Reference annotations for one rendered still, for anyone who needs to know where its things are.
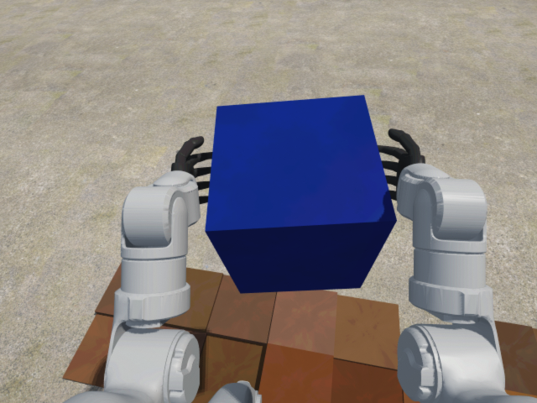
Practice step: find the robot right upper arm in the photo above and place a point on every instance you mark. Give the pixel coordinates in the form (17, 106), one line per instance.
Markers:
(440, 363)

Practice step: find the robot left forearm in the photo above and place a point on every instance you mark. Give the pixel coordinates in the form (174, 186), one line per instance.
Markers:
(154, 245)

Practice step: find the robot right forearm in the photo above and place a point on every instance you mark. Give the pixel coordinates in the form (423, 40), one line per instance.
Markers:
(450, 238)

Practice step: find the robot left upper arm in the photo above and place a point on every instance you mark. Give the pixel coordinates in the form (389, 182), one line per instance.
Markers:
(150, 366)

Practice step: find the left robot hand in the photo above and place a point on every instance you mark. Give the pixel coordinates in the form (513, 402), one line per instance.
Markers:
(184, 161)

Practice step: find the right robot hand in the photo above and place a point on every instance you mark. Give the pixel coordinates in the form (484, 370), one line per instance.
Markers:
(409, 157)

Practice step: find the carton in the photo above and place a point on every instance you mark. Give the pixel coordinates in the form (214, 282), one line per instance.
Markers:
(298, 198)

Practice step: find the left robot thigh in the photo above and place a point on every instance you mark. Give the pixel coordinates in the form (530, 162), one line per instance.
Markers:
(236, 393)

